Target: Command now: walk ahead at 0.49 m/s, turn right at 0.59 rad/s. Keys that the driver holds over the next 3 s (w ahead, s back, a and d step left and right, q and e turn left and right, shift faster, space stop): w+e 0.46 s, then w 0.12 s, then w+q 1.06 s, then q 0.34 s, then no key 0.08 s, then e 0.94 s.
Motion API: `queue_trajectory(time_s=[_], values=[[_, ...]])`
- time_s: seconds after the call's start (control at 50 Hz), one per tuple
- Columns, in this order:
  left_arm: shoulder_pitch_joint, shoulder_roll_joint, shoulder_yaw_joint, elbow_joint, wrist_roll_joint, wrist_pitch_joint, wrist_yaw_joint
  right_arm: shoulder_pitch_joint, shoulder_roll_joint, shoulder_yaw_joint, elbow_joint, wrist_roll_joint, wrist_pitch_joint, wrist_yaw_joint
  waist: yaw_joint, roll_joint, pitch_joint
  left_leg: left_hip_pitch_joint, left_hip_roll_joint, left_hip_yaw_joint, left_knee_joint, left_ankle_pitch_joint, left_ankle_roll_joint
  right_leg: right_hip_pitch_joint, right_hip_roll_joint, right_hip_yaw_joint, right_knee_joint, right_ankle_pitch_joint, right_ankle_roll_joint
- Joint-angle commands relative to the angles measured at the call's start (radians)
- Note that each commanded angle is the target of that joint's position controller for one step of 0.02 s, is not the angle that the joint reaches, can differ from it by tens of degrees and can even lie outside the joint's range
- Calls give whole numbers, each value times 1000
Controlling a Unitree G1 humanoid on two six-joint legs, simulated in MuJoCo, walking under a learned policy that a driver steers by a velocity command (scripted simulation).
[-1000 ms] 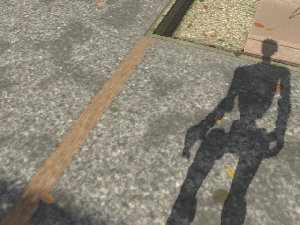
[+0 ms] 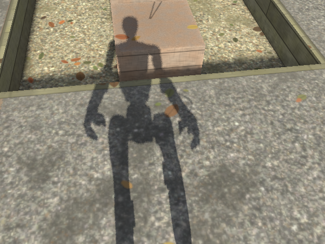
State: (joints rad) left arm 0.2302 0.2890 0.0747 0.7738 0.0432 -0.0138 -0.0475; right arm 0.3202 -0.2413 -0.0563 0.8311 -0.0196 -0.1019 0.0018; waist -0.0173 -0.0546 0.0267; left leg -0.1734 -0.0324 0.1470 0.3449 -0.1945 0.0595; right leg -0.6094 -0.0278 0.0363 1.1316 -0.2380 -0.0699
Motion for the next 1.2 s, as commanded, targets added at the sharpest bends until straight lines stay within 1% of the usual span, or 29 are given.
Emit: queue_trajectory(time_s=[0.02,0.12,0.2,0.24,0.28,0.3,0.32,0.34,0.36,0.38,0.4,0.42,0.46,0.5,0.56,0.64,0.74,0.8,0.82,0.84,0.86,0.88,0.9,0.92,0.94,0.98,1.04,1.12,1.2], values=[[-20,0,-9,-73,0,1,-16,18,-76,-11,-35,1,-24,4,23,118,14,42,291,-171,-208,205,116,-120,-48,27,-37,105,12],[-206,-25,-31,-131,-8,-9,-35,73,-99,-12,-5,2,-16,-1,-17,123,46,65,260,-17,-192,306,80,-53,-36,-75,-330,260,3],[-294,-16,-34,-168,-1,-9,-39,142,-134,-18,31,0,6,-16,-43,124,69,200,297,28,-138,425,68,-21,-10,-142,-471,145,-34],[-265,-4,-27,-164,5,-8,-30,155,-161,-22,48,-1,22,-24,-21,145,35,256,305,69,-10,729,55,69,51,-183,-514,34,-70],[-76,34,-6,-110,10,-19,-16,155,-190,-26,53,1,41,-29,63,148,-84,234,302,106,293,888,43,310,132,-193,-585,-14,-121],[105,85,19,-51,21,-25,0,142,-186,-23,35,0,44,-29,143,96,-188,69,283,116,550,701,15,575,98,-103,-626,-21,-162],[160,198,48,-52,20,-24,17,172,-75,3,-35,11,38,-11,115,-113,-315,-337,181,109,899,-19,-38,919,-218,355,-647,-145,-268],[195,233,58,-73,-15,-13,27,83,-130,-11,-89,7,28,-1,141,-121,-386,-554,26,-67,1101,-369,-68,995,-347,765,-813,-58,-358],[182,206,53,-45,-21,-5,38,-42,-144,-14,-118,6,20,3,146,-13,-237,-661,93,-158,1084,-242,-57,928,-291,569,-823,62,-315],[130,161,43,-35,-31,-9,44,-44,-122,-2,-118,12,8,3,99,18,-127,-619,131,-154,990,-151,-53,771,-260,440,-831,203,-280],[77,124,33,-38,-31,-16,44,-26,-118,-3,-101,4,11,2,47,68,-71,-542,158,-158,899,-128,-56,643,-201,351,-846,305,-235],[41,103,24,-42,-38,-22,45,-1,-113,-2,-97,-16,28,2,4,64,-48,-473,167,-164,853,-135,-69,549,-155,293,-860,371,-219],[31,85,16,-46,-43,-42,39,29,-99,-1,-90,-35,64,11,-25,47,-65,-405,161,-155,808,-134,-89,476,-112,245,-879,436,-219],[62,96,18,-28,-41,-53,36,2,-81,2,-97,-31,78,19,-25,38,-50,-419,157,-139,741,-66,-98,441,-92,209,-912,424,-214],[137,90,13,6,-41,-59,34,-128,-76,6,-133,-28,78,22,18,18,3,-484,160,-129,592,75,-100,457,-79,191,-949,406,-185],[209,91,6,41,-39,-70,37,-244,-73,13,-157,-14,71,30,70,-4,16,-509,143,-115,421,207,-69,571,-94,151,-949,458,-145],[246,103,-2,81,-16,-75,53,-341,-85,14,-193,-5,62,42,88,-2,70,-494,102,-97,284,162,2,694,-160,106,-953,503,-125],[199,127,-1,90,-6,-76,66,-217,-103,2,-155,-2,58,35,21,-12,17,-290,10,-61,232,35,61,719,-163,30,-803,874,-85],[191,137,0,95,-1,-71,67,-103,-120,-9,-117,-3,54,27,-29,-3,-47,-167,-33,-43,200,11,82,723,-145,-1,-643,986,-71],[183,138,-3,92,-3,-69,68,52,-139,-21,-68,-13,46,19,-98,20,-129,36,-25,-70,155,41,112,637,-112,-41,-427,924,-53],[210,92,-19,54,-22,-76,68,191,-234,-47,-49,-32,42,7,-126,142,-246,310,203,-391,141,-27,199,375,-42,-93,-90,580,-19],[281,47,-24,46,-28,-80,54,182,-286,-62,-40,-19,46,15,-55,334,-306,480,392,-886,5,15,334,51,155,-64,199,-256,18],[191,90,-21,36,-2,-83,53,102,-230,-53,-43,18,52,26,-40,186,-206,402,350,-874,-52,-70,303,-46,81,56,237,-199,2],[111,103,-21,12,-10,-93,45,29,-190,-45,-62,19,56,26,-27,110,-91,260,328,-719,-66,-33,280,-59,33,46,197,-100,4],[70,92,-25,1,-9,-97,42,-2,-158,-37,-65,13,56,27,-12,51,-42,164,284,-632,-86,67,253,-34,-1,37,132,-55,9],[79,71,-32,-8,6,-69,38,-8,-127,-26,-52,17,49,23,34,65,-26,50,213,-516,-108,233,219,42,-32,28,49,-50,39],[63,44,-40,-22,9,-36,35,33,-155,-33,-37,23,34,19,43,89,-26,-8,167,-446,-131,313,219,44,-37,-4,-37,-35,81],[-120,38,-45,-84,6,-29,32,105,-161,-36,-25,25,42,12,-7,101,22,-10,125,-433,-152,299,179,-42,-42,-29,-234,129,120],[-243,28,-55,-122,-4,-35,26,183,-163,-39,-15,22,51,2,-61,118,4,84,112,-450,-87,401,137,-55,-11,-28,-392,231,123]])
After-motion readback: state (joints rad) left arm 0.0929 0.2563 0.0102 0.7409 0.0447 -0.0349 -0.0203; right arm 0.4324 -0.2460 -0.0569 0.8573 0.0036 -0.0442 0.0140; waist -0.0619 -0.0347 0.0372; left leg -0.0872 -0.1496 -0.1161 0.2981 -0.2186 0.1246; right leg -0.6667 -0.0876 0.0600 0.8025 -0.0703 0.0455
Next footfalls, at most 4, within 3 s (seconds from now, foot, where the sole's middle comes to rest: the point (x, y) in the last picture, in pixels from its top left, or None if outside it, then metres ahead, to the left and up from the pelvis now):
0.30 right None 0.31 -0.13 -0.78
0.84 left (177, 202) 0.66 -0.07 -0.78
1.38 right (213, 149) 0.94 -0.26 -0.78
1.88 left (162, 124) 1.10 -0.01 -0.78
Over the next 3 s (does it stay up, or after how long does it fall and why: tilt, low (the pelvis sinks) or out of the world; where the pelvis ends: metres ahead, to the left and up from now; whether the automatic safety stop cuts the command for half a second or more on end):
stays up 1.02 -0.09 0.00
